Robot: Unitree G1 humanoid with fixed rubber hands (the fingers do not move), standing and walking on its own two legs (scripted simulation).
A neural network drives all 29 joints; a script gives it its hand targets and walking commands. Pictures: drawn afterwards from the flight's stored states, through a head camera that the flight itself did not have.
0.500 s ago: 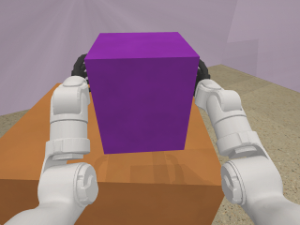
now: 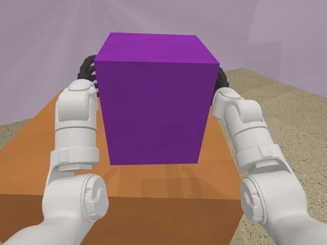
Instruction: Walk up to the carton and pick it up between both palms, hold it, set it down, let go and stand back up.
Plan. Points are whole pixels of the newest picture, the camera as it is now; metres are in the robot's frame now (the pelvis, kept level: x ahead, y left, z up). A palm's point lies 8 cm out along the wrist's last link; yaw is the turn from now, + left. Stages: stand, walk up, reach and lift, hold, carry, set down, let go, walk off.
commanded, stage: hold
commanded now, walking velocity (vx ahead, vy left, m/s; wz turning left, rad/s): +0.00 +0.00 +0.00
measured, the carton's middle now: (154, 98) +0.40 +0.01 +0.25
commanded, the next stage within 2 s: none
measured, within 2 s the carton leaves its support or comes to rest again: neither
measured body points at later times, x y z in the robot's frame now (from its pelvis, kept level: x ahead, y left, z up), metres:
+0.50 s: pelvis +0.00 +0.00 +0.00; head -0.07 +0.01 +0.44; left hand +0.39 +0.15 +0.28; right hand +0.39 -0.15 +0.26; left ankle +0.00 +0.12 -0.75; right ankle +0.04 -0.12 -0.75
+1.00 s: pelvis +0.01 +0.00 +0.00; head -0.07 +0.01 +0.44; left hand +0.39 +0.16 +0.29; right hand +0.39 -0.14 +0.28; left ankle +0.00 +0.12 -0.75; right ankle +0.04 -0.12 -0.75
